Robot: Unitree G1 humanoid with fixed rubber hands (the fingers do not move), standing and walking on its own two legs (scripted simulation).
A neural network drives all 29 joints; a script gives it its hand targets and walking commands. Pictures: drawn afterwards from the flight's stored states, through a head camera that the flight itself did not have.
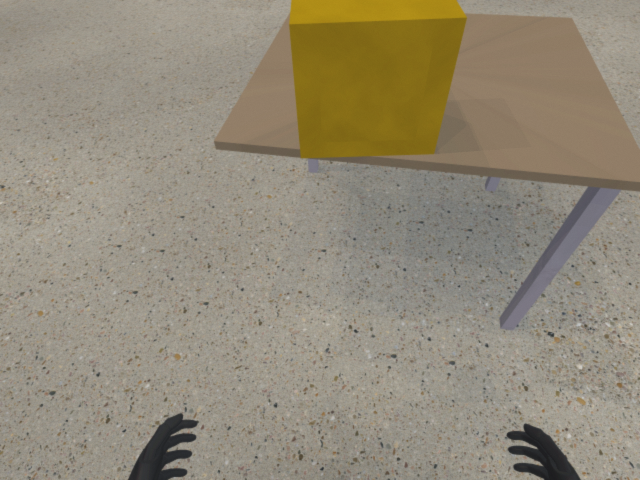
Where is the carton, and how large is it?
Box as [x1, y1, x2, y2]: [289, 0, 466, 157]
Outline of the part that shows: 291,0 289,27 301,157 433,153 466,19 464,13 456,0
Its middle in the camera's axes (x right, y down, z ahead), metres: +0.09 -0.33 +0.78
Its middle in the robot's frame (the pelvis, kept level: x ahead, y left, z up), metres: +0.83 -0.05 +0.07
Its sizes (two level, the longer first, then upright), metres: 0.282 0.191 0.269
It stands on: a table, 0.69 m high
